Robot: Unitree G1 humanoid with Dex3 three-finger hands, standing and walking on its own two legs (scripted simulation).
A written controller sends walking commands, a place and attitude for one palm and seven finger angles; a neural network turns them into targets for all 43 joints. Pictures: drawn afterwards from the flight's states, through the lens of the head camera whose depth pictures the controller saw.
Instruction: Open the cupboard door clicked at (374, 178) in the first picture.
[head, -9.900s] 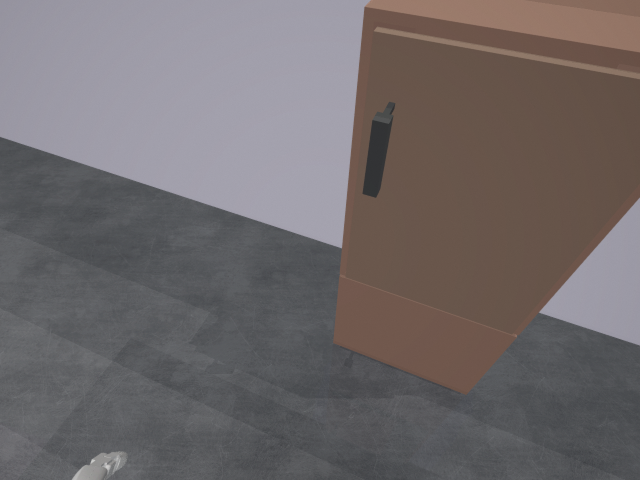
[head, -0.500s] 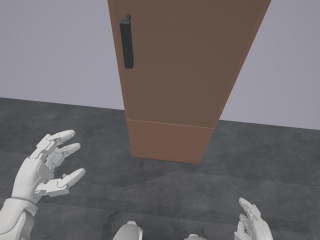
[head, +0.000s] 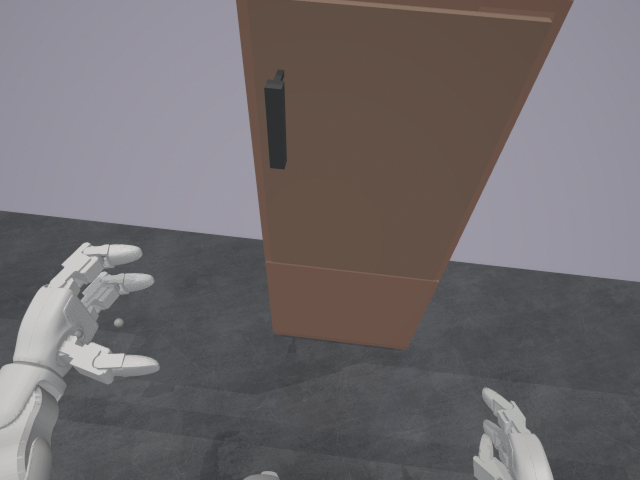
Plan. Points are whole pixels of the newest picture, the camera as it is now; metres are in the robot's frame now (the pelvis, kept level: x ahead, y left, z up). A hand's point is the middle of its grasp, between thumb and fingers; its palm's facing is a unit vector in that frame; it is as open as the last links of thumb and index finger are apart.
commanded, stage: raise the hand with hooked fingers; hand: left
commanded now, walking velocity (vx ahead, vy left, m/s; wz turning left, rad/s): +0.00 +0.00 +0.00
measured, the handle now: (279, 120) +0.62 +0.12 +0.12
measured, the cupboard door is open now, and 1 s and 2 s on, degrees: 0 0 0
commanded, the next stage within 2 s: move the hooked fingers beside the handle in 0.94 s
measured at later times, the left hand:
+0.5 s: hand (107, 253) +0.30 +0.26 +0.15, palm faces +0.00 -1.00 -0.04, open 14.0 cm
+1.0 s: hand (126, 258) +0.30 +0.24 +0.14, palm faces +0.00 -1.00 -0.03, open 14.0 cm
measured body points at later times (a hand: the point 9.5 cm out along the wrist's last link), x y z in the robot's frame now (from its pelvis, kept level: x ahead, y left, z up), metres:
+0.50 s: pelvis +0.01 -0.02 +0.02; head +0.02 -0.02 +0.47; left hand +0.30 +0.31 +0.15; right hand +0.17 -0.26 -0.06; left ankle +0.04 +0.10 -0.70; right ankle +0.00 -0.14 -0.70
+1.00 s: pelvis +0.01 -0.03 +0.02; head +0.02 -0.04 +0.47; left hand +0.30 +0.29 +0.15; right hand +0.17 -0.27 -0.06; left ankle +0.04 +0.10 -0.70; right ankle +0.00 -0.14 -0.70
